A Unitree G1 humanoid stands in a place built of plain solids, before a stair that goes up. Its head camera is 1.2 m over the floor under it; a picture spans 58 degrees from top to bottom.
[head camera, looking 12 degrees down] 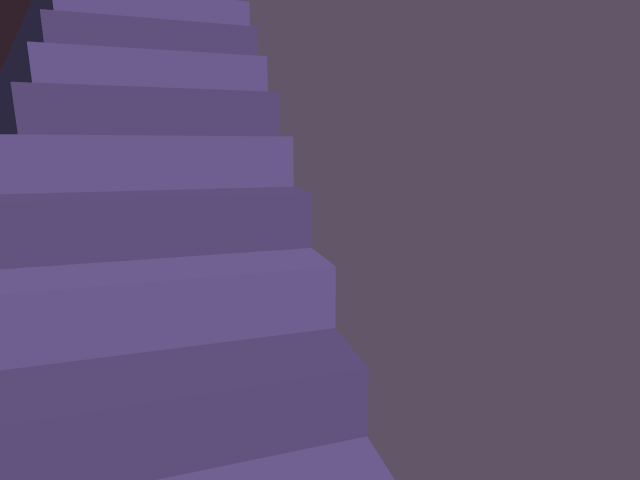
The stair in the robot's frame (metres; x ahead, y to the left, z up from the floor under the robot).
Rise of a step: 0.21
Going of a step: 0.28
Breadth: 1.08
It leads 17 degrees to the left of straight ahead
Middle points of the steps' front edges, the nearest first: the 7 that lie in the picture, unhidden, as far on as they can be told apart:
0.90 0.38 0.63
1.17 0.46 0.83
1.43 0.54 1.04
1.69 0.63 1.25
1.96 0.71 1.46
2.22 0.79 1.66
2.48 0.87 1.87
